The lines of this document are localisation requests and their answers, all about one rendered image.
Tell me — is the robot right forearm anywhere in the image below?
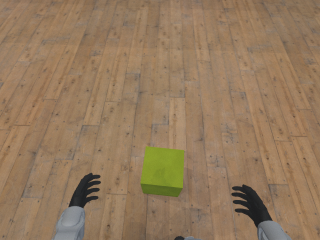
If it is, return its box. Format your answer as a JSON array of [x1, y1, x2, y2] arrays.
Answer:
[[257, 220, 292, 240]]

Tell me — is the carton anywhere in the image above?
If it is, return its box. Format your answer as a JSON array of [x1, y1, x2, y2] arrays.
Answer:
[[140, 146, 185, 197]]

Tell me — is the left robot hand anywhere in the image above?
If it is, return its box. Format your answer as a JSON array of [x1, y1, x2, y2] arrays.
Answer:
[[68, 173, 101, 208]]

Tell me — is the robot left forearm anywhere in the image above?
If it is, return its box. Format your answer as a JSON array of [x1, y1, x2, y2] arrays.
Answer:
[[52, 206, 85, 240]]

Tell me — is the right robot hand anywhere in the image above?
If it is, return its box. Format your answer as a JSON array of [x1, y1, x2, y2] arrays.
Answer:
[[231, 184, 273, 228]]

